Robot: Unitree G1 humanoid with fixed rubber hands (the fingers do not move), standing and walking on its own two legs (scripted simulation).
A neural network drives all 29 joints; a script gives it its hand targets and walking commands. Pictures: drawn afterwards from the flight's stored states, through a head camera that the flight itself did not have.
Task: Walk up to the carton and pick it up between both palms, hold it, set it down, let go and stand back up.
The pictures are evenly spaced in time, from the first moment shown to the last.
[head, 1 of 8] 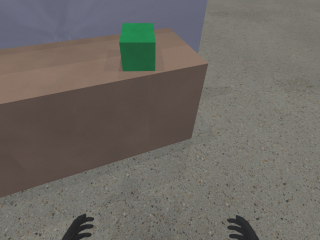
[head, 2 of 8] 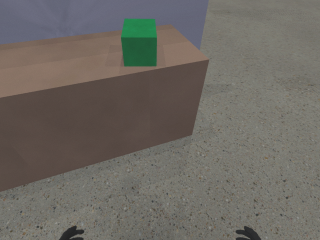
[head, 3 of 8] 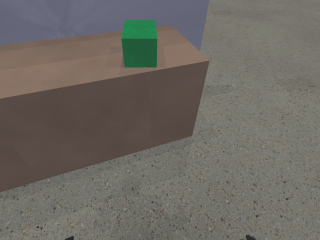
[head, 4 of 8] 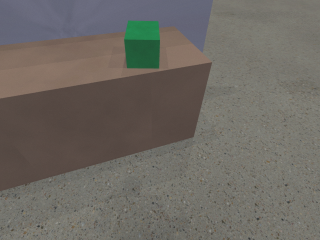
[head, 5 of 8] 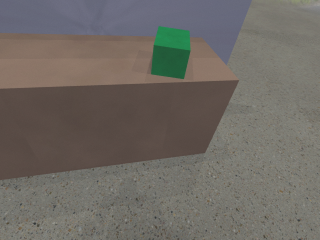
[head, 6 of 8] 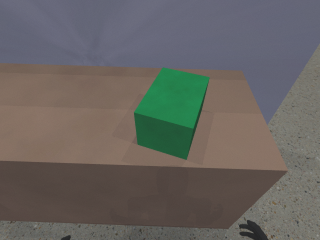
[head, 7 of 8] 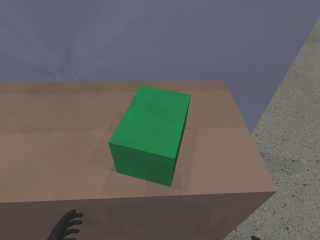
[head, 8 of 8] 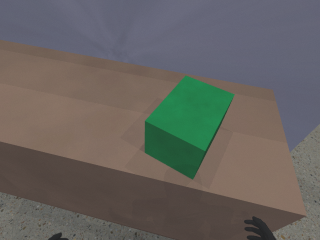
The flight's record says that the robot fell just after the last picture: no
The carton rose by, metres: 0.00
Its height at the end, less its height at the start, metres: +0.00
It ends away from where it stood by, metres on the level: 0.00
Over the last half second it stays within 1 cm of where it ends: yes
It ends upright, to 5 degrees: yes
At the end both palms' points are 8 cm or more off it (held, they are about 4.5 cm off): yes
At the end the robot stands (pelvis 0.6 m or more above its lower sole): yes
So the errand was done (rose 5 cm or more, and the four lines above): no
